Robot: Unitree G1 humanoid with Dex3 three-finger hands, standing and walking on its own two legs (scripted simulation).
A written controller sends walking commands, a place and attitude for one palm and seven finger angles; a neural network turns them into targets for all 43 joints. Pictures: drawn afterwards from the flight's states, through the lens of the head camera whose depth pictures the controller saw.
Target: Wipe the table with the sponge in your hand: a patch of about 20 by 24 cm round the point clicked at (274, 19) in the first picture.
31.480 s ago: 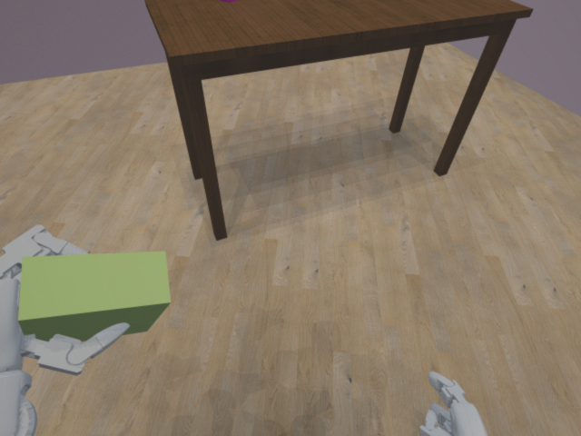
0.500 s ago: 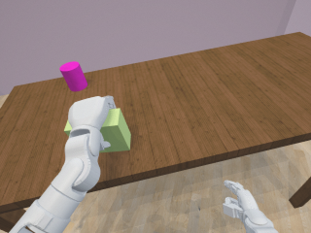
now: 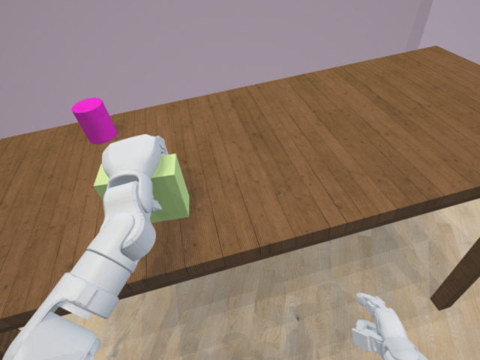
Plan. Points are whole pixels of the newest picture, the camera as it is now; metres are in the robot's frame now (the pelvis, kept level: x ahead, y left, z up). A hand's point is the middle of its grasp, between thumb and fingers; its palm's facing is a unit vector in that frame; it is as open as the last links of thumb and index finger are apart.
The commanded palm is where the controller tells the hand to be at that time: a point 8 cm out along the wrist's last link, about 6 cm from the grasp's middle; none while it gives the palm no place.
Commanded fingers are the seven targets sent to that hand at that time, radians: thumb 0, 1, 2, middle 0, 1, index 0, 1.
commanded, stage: wipe forward along the third lane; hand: left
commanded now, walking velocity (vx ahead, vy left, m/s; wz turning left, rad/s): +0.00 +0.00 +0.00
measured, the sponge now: (150, 199) +0.36 +0.21 +0.10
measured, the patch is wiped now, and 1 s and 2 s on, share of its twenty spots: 0.75 1.00 1.00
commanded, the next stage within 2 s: wipe back along the third lane in 1.16 s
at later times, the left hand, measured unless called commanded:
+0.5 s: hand (147, 159) +0.42 +0.22 +0.15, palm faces +0.00 -0.03 -1.00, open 9.7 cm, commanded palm +0.40 +0.24 +0.17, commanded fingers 0.00 0.10 1.30 -1.20 -1.60 -1.20 -1.60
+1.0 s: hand (142, 144) +0.46 +0.25 +0.15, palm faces -0.05 -0.02 -1.00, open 9.6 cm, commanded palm +0.44 +0.26 +0.17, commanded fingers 0.00 0.10 1.30 -1.20 -1.60 -1.20 -1.60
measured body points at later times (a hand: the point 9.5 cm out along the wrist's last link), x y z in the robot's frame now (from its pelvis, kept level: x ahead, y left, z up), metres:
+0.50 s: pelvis +0.00 +0.00 +0.00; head +0.00 -0.04 +0.45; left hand +0.41 +0.22 +0.20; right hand +0.16 -0.26 -0.12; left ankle -0.03 +0.12 -0.74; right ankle +0.04 -0.06 -0.74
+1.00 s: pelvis +0.01 +0.01 +0.00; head +0.03 -0.01 +0.45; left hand +0.46 +0.25 +0.20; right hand +0.15 -0.24 -0.13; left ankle -0.03 +0.12 -0.74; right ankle +0.04 -0.06 -0.74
